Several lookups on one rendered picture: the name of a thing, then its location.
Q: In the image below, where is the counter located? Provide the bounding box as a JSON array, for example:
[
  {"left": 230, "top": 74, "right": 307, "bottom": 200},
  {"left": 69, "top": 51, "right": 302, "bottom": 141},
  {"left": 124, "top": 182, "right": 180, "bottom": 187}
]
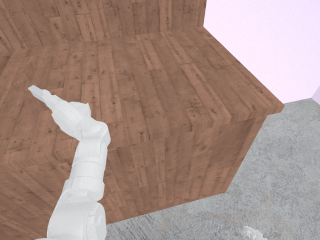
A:
[{"left": 0, "top": 0, "right": 285, "bottom": 240}]

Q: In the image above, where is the tap lever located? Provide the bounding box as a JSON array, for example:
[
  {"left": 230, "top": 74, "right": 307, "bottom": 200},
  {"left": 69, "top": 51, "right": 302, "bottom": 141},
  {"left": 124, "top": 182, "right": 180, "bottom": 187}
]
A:
[{"left": 28, "top": 85, "right": 64, "bottom": 103}]

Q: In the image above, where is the robot left forearm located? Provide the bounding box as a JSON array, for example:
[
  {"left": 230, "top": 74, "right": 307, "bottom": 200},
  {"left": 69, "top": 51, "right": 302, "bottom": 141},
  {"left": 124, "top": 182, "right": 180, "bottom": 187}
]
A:
[{"left": 47, "top": 117, "right": 111, "bottom": 238}]

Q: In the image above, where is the robot left hand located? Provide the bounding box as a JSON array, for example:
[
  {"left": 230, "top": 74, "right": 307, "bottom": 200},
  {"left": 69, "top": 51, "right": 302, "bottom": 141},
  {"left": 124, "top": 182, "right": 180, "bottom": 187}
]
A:
[{"left": 42, "top": 89, "right": 91, "bottom": 138}]

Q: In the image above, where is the robot right hand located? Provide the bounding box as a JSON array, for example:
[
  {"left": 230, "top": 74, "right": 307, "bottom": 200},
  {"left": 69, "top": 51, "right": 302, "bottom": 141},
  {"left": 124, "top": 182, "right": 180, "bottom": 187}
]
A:
[{"left": 243, "top": 226, "right": 267, "bottom": 240}]

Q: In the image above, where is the robot left upper arm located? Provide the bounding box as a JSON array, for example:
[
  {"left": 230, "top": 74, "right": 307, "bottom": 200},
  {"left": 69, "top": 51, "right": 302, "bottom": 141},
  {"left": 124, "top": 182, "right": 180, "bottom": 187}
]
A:
[{"left": 35, "top": 201, "right": 107, "bottom": 240}]

